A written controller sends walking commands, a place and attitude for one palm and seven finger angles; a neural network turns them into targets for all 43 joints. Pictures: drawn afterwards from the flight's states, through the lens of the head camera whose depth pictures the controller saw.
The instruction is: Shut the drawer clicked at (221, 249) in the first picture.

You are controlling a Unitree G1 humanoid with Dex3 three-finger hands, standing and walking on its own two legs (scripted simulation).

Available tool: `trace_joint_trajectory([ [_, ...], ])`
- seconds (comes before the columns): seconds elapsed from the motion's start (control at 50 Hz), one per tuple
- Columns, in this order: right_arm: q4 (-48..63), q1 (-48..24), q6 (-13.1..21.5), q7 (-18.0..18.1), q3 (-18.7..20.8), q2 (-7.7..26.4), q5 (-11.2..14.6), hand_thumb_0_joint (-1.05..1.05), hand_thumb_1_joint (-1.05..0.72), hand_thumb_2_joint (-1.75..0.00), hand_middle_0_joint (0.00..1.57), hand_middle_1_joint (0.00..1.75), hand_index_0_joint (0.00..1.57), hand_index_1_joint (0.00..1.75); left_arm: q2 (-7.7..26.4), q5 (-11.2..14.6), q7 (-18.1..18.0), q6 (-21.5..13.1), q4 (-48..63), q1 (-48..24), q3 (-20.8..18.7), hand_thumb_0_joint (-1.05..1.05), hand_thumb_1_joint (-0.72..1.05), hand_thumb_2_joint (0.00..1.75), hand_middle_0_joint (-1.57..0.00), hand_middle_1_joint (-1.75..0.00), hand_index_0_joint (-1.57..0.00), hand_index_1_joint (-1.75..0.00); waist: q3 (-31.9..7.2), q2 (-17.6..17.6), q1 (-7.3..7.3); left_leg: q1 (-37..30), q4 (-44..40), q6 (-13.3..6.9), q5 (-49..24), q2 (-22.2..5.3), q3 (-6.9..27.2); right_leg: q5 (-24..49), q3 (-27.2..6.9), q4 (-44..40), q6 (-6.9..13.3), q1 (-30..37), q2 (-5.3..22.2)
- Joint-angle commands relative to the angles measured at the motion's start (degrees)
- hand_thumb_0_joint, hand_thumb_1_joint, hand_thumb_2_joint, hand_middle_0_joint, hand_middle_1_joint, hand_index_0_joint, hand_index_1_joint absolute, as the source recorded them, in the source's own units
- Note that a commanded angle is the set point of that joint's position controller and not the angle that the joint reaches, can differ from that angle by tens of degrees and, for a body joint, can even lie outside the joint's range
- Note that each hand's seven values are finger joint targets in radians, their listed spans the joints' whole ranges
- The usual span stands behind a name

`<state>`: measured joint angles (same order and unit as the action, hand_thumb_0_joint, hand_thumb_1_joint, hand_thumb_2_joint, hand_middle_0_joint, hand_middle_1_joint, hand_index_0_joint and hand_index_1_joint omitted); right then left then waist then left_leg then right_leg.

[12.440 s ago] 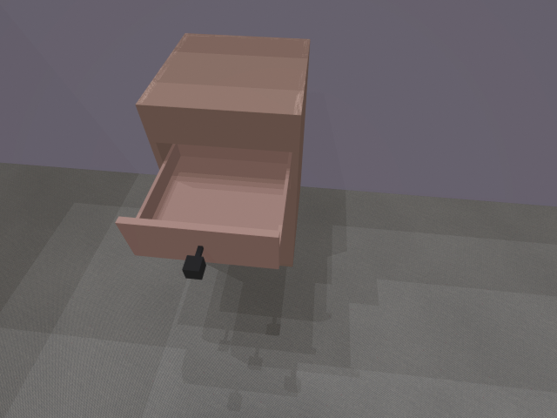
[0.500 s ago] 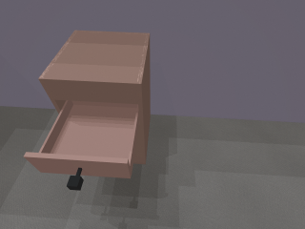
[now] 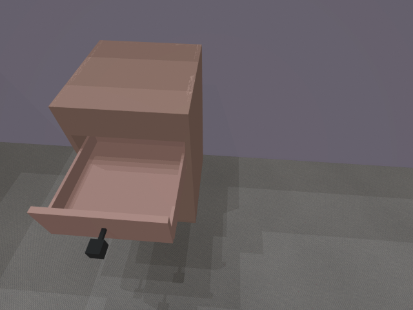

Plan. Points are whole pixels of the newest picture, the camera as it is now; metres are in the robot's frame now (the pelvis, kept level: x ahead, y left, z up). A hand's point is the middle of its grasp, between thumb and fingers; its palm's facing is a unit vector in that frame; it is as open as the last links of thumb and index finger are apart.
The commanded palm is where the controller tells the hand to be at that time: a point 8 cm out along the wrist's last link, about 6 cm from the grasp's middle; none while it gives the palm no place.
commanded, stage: look again from close up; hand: left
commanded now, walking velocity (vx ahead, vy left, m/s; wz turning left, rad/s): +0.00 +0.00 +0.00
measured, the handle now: (99, 242) +0.32 +0.33 -0.22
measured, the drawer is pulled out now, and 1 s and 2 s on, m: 0.29 0.29 0.29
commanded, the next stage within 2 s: raise the hand and make a fist in 0.30 s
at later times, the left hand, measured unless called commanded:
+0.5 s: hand out of the picture +0.05 +0.20 -0.13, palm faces +0.18 -0.95 -0.25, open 7.2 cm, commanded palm +0.09 +0.22 -0.08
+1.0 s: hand out of the picture +0.11 +0.21 -0.09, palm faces +0.03 -1.00 -0.05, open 5.0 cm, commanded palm +0.11 +0.26 -0.09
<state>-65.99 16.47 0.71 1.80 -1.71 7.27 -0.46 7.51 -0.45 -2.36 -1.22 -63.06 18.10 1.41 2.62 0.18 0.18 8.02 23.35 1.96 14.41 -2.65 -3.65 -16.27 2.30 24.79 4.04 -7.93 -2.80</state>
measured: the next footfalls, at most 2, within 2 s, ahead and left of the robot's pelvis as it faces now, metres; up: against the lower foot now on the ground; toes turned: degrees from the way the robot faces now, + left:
none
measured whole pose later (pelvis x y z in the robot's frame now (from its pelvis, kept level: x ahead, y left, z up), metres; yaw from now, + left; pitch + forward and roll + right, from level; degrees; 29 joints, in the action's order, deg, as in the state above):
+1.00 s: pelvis -0.08 +0.02 -0.13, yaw +3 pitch +16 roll -3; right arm -26.8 6.2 12.4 1.8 -0.6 11.8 0.0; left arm 11.9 13.0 16.2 -29.5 -0.1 24.1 -5.7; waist -8.8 -0.7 3.2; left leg 63.0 77.9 0.2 31.4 -1.3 2.6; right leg -32.8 7.6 75.7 3.4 -59.5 0.2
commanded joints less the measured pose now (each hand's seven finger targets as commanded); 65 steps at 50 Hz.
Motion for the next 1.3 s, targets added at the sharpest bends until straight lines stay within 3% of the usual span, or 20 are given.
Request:
trace_joint_trajectory([
  [0.0, 0.99, 5.15, 0.68, 0.22, 1.04, 4.70, 0.05, 0.00, -0.90, -0.90, 0.20, 0.30, 0.20, 0.30, 5.45, -0.08, -0.41, -0.88, 1.17, 5.12, -0.86, 0.00, 0.90, 0.90, -0.20, -0.30, -0.20, -0.30, 1.18, 0.82, -0.40, -0.30, -1.67, -2.83, -10.16, -3.68, 2.77, 17.99, -7.20, -5.25, -0.75, -1.99, 8.84],
  [0.36, 0.97, 5.57, 0.45, 0.31, 0.92, 4.63, 0.05, 0.00, -0.90, -0.90, 0.20, 0.30, 0.20, 0.30, 5.36, -0.02, -0.41, -0.74, 1.06, 5.40, -0.92, 0.00, 0.90, 0.90, -0.20, -0.30, -0.20, -0.30, 1.89, 0.40, -0.22, 0.09, -1.88, -2.91, -9.85, -3.64, 2.87, 16.82, -6.86, -5.63, -0.76, -1.84, 8.66],
  [0.38, 5.29, -3.60, 1.19, 0.04, 2.08, 6.34, 0.36, 0.00, -0.90, -0.90, 0.20, 0.30, 0.20, 0.30, 8.05, -0.86, -2.39, -2.47, -1.35, 9.50, -2.35, 0.00, 0.90, 0.90, -0.20, -0.30, -0.20, -0.30, 2.67, 1.52, 2.81, 8.16, 14.46, -0.92, -5.15, -2.47, -0.87, 55.25, -13.10, -4.62, -7.01, -0.91, 14.21],
  [0.4, 25.35, -1.25, 10.36, 2.52, 2.86, 17.94, 2.20, 0.00, -0.90, -0.90, 0.20, 0.30, 0.20, 0.30, 18.02, 12.26, -0.40, -15.14, 84.74, -32.92, -2.82, 0.00, 0.90, 0.90, -0.22, -0.32, -0.22, -0.32, -24.85, -8.76, -5.35, -6.20, 3.60, -4.41, -12.45, 2.66, 1.69, 40.44, -9.30, 1.55, -3.09, 4.93, 10.03],
  [0.42, 22.21, -5.59, 14.28, 4.10, 2.71, 12.66, 1.45, 0.00, -0.90, -0.90, 0.20, 0.30, 0.20, 0.30, 15.07, 7.15, -3.54, -12.32, 68.82, -11.03, -5.22, 0.00, 0.90, 0.90, -0.24, -0.34, -0.24, -0.34, -25.89, -19.08, -0.09, -8.48, 1.23, -4.83, -20.68, 2.14, 0.98, 24.87, -5.99, 3.72, -0.99, 3.60, 5.05],
  [0.44, 22.21, -5.39, 15.74, 3.83, 4.01, 10.37, 2.91, 0.00, -0.90, -0.90, 0.20, 0.30, 0.20, 0.30, 3.47, 8.62, -5.77, -4.65, 60.33, 1.98, -0.19, 0.00, 0.90, 0.90, -0.26, -0.37, -0.26, -0.37, -14.83, -12.92, -2.29, -1.36, 1.80, -3.67, -20.85, 1.16, 3.17, 15.89, -1.78, 2.67, -1.63, -3.76, 3.39],
  [0.46, 20.97, -4.21, 16.16, 3.85, 3.96, 11.51, 3.36, 0.00, -0.90, -0.90, 0.20, 0.30, 0.20, 0.30, -3.02, 10.21, -4.10, -3.74, 56.25, 2.20, 3.33, 0.00, 0.90, 0.90, -0.28, -0.39, -0.28, -0.39, -6.90, -2.49, -2.94, 2.60, 4.63, -3.97, -18.49, 0.68, 3.44, 15.90, 0.25, 2.71, -2.84, -8.44, 3.50],
  [0.48, 23.83, -5.70, 17.37, 3.85, 4.49, 13.39, 3.07, 0.00, -0.90, -0.90, 0.20, 0.30, 0.20, 0.30, -0.05, 11.58, -2.74, -6.84, 60.70, -1.48, 2.26, 0.00, 0.90, 0.90, -0.30, -0.41, -0.30, -0.41, -3.03, 3.23, -4.04, 5.55, 7.76, -4.83, -13.30, 1.64, 4.54, 14.48, 0.24, 3.36, -4.09, -14.12, 3.75],
  [0.5, 24.56, -4.50, 18.20, 3.75, 5.20, 14.95, 1.92, 0.00, -0.90, -0.90, 0.20, 0.30, 0.20, 0.30, 2.40, 10.98, -1.22, -9.75, 58.92, -1.60, 0.17, 0.00, 0.90, 0.90, -0.32, -0.43, -0.32, -0.43, -5.60, 9.75, -5.51, 8.17, 11.15, -5.08, -8.87, 2.16, 4.38, 10.62, 0.67, 4.80, -4.99, -18.62, 4.03],
  [0.52, 25.98, -3.85, 18.66, 3.46, 5.64, 14.70, 0.98, 0.00, -0.90, -0.90, 0.20, 0.30, 0.20, 0.30, 0.60, 10.76, 0.68, -12.61, 54.04, 0.69, -0.24, 0.00, 0.90, 0.90, -0.34, -0.45, -0.34, -0.45, -5.11, 14.89, -5.63, 13.91, 14.46, -4.76, -4.59, 2.60, 5.00, 5.22, 1.05, 7.24, -5.45, -23.33, 4.11],
  [0.54, 28.18, -4.57, 19.60, 2.68, 6.10, 14.18, 0.71, 0.00, -0.90, -0.90, 0.20, 0.30, 0.20, 0.30, -1.04, 10.58, 3.01, -16.11, 51.06, 2.86, -0.50, 0.00, 0.90, 0.90, -0.36, -0.47, -0.36, -0.47, -5.45, 11.86, -4.08, 18.21, 17.63, -3.99, -2.94, 3.44, 4.82, 2.28, 0.67, 10.52, -4.79, -26.25, 4.25],
  [0.6, 34.38, -7.44, 20.46, 0.26, 7.45, 13.28, 0.15, 0.00, -0.90, -0.90, 0.20, 0.30, 0.20, 0.30, -1.40, 12.73, 11.78, -27.66, 49.40, 15.58, -3.81, 0.00, 0.90, 0.90, -0.42, -0.54, -0.42, -0.54, -13.18, 14.93, 2.03, 30.50, 25.21, -2.28, -0.93, 4.08, 4.25, 2.94, -1.00, 20.66, -3.79, -26.25, 4.16],
  [0.68, 39.71, -10.53, 18.60, -2.56, 8.71, 13.03, 0.66, 0.00, -0.90, -0.90, 0.20, 0.30, 0.20, 0.30, 7.55, 12.98, 22.49, -40.04, 52.40, 14.05, -12.29, 0.00, 0.90, 0.90, -0.50, -0.62, -0.50, -0.62, -20.03, 3.64, 3.74, 40.80, 35.55, -1.75, -1.27, 4.96, 2.52, 8.82, -4.40, 32.25, -2.29, -29.04, 4.79],
  [0.72, 44.42, -13.22, 16.18, -2.25, 8.31, 12.66, 1.41, 0.00, -0.90, -0.90, 0.20, 0.30, 0.20, 0.30, 6.90, 14.03, 22.98, -37.09, 55.49, 12.48, -11.51, 0.00, 0.90, 0.90, -0.54, -0.67, -0.54, -0.67, -19.38, 4.19, 4.13, 43.91, 36.86, -2.49, 5.24, 5.53, 1.40, -3.27, -6.06, 31.08, -2.29, -31.73, 4.50],
  [0.76, 48.28, -13.55, 14.54, -1.50, 7.75, 13.32, 1.61, 0.00, -0.90, -0.90, 0.20, 0.30, 0.20, 0.30, 8.76, 14.70, 21.45, -33.61, 64.66, 4.32, -10.60, 0.00, 0.90, 0.90, -0.58, -0.71, -0.58, -0.71, -19.08, -2.31, 3.06, 44.59, 38.05, -3.22, 8.59, 5.14, 2.22, -10.86, -6.51, 31.76, -1.67, -36.13, 3.87],
  [0.86, 47.91, -8.42, 13.25, 0.29, 6.57, 12.39, 0.86, 0.00, -0.90, -0.90, 0.20, 0.30, 0.20, 0.30, 9.56, 13.97, 16.91, -34.08, 81.19, -3.08, -10.18, 0.00, 0.90, 0.90, -0.68, -0.82, -0.68, -0.82, -26.71, -4.33, -0.69, 41.95, 42.40, -4.24, 5.83, 2.61, 5.55, -7.29, -3.59, 36.29, -1.90, -42.04, 1.82],
  [0.94, 45.31, -8.27, 14.43, 1.05, 4.72, 13.07, 0.75, 0.00, -0.90, -0.90, 0.20, 0.30, 0.20, 0.30, 7.11, 13.64, 19.99, -32.43, 77.82, -5.56, -4.36, 0.00, 0.90, 0.90, -0.76, -0.91, -0.76, -0.91, -21.42, -5.06, -4.18, 44.30, 43.47, -4.40, 10.53, 1.89, 7.76, -12.61, -1.70, 36.48, -1.89, -49.39, 1.11],
  [1.04, 44.27, -9.22, 14.81, 2.00, 4.49, 13.53, 1.83, 0.00, -0.90, -0.90, 0.20, 0.30, 0.20, 0.30, 11.35, 15.48, 21.96, -24.40, 69.56, -0.51, -11.01, 0.00, 0.90, 0.90, -0.86, -1.01, -0.86, -1.01, -26.07, -0.64, -0.85, 48.57, 42.75, -4.07, 14.75, 2.46, 7.91, -18.64, -2.04, 35.51, -2.39, -45.53, 1.54],
  [1.14, 44.57, -10.65, 13.81, 2.10, 4.55, 11.98, 1.98, 0.00, -0.90, -0.90, 0.20, 0.30, 0.20, 0.30, 13.24, 16.47, 18.65, -22.07, 72.61, 1.49, -16.03, 0.00, 0.90, 0.90, -0.96, -1.12, -0.96, -1.12, -28.89, -0.04, 1.86, 47.67, 40.68, -3.90, 11.45, 2.42, 7.87, -16.69, -0.95, 36.00, -2.24, -42.36, 1.75],
  [1.28, 43.08, -8.88, 14.37, 1.80, 4.99, 13.00, 1.72, 0.00, -0.90, -0.90, 0.20, 0.30, 0.20, 0.30, 12.46, 15.92, 17.91, -28.30, 70.96, 1.72, -14.61, 0.00, 0.90, 0.90, -1.10, -1.27, -1.10, -1.27, -25.26, -2.83, -0.08, 48.10, 39.93, -3.67, 14.80, 2.56, 7.84, -18.46, 0.16, 37.07, -2.13, -47.43, 1.99],
])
